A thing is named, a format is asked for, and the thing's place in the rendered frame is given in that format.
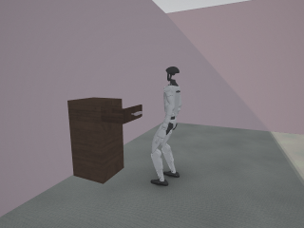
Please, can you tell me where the robot left upper arm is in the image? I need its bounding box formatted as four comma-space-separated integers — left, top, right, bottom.
163, 85, 175, 111

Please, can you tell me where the right robot forearm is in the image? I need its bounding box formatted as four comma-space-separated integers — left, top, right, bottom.
174, 107, 181, 118

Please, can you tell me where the left robot forearm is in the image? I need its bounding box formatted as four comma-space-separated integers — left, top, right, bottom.
161, 104, 173, 130

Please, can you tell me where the robot left hand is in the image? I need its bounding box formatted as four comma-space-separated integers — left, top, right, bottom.
156, 129, 166, 146

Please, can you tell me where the left robot foot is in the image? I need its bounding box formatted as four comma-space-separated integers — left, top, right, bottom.
150, 179, 168, 186

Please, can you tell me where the handle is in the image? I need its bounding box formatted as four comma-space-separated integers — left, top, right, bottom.
131, 111, 143, 116

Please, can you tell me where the humanoid robot torso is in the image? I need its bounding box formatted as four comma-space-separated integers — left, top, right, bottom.
163, 84, 181, 130

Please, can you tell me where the robot right upper arm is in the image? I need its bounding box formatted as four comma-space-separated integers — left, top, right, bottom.
179, 94, 182, 108

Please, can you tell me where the drawer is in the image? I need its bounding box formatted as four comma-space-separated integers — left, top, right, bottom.
101, 104, 143, 124

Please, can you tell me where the cabinet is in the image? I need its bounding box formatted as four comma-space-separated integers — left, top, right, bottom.
67, 97, 124, 184

